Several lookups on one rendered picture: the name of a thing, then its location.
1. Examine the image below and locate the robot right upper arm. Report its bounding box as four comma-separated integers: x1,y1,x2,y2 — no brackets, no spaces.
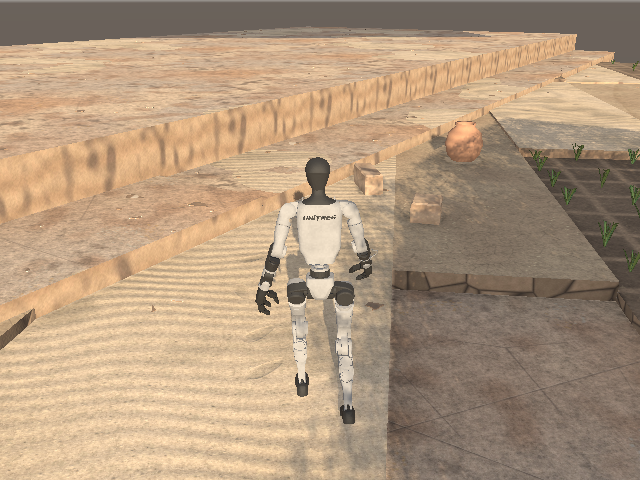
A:
339,200,368,254

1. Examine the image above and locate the humanoid robot head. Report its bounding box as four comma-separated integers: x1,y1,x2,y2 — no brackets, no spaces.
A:
302,157,336,205

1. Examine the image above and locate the robot left upper arm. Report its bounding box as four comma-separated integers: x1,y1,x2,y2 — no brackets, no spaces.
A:
271,201,298,259

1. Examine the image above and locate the robot right shin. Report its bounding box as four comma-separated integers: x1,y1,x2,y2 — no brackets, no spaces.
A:
338,339,354,411

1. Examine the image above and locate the robot left forearm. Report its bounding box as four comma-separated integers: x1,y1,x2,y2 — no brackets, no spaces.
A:
258,243,280,291

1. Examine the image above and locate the robot left hand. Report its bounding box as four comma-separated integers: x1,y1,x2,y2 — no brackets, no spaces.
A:
255,287,279,315

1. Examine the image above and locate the robot right forearm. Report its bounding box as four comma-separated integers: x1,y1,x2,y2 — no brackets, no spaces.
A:
357,238,372,269

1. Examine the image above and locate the robot right hand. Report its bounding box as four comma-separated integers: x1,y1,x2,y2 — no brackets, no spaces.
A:
349,263,372,280

